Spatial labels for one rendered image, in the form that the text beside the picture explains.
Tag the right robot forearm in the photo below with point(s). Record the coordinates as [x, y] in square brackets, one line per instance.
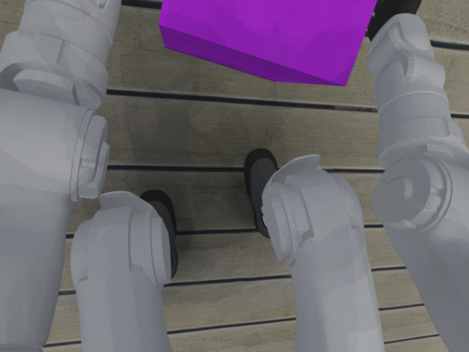
[412, 106]

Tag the robot left foot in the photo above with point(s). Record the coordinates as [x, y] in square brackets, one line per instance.
[164, 207]

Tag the left robot shin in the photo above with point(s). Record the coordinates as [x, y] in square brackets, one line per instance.
[79, 248]

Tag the left robot forearm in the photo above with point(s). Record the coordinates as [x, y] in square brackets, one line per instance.
[60, 50]

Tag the left robot upper arm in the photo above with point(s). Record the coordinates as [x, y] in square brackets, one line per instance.
[52, 154]

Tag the carton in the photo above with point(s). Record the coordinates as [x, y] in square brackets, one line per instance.
[295, 41]

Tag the right robot hand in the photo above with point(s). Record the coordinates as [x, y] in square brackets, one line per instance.
[386, 9]

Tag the right robot upper arm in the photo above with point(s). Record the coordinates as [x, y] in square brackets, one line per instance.
[423, 204]

